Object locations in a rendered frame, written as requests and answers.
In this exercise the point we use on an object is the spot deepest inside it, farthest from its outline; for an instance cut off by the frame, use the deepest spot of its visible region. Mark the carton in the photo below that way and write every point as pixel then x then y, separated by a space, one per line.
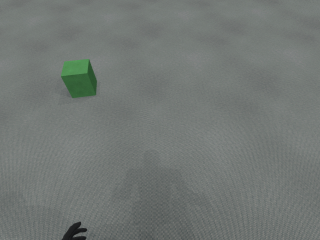
pixel 79 78

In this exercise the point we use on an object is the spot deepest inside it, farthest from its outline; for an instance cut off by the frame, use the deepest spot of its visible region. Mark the robot left hand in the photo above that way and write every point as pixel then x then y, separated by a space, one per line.
pixel 73 230

